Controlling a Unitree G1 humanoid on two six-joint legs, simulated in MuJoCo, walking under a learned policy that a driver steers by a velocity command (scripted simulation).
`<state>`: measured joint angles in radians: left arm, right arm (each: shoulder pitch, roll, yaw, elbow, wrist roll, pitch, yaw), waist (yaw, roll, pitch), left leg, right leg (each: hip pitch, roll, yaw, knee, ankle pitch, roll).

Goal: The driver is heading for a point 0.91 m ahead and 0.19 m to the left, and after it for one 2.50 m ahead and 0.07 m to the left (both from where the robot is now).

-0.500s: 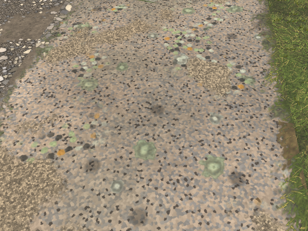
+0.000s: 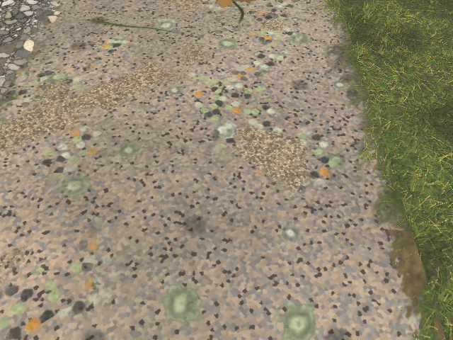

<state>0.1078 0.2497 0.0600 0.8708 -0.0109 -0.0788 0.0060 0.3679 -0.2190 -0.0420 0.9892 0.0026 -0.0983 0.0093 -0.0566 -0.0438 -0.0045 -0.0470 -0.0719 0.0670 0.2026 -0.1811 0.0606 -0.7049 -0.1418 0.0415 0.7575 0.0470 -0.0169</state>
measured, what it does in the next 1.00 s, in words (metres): walks ahead, turning left: right foot, then left foot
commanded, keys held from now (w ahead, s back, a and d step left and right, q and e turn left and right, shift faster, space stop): w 0.28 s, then w+q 0.72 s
